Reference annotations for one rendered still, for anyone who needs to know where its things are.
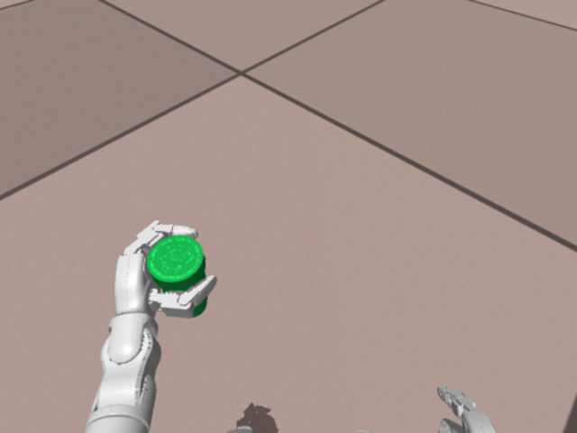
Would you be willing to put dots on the left robot arm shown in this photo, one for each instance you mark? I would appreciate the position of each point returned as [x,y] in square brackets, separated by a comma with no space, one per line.
[125,398]

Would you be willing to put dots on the right robot hand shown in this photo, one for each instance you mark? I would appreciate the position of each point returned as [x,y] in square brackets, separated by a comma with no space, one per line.
[463,406]

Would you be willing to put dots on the left robot hand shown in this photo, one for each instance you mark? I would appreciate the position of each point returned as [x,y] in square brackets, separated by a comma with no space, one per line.
[136,291]

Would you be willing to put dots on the cup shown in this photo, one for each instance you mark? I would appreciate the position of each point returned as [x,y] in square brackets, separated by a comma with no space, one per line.
[177,263]

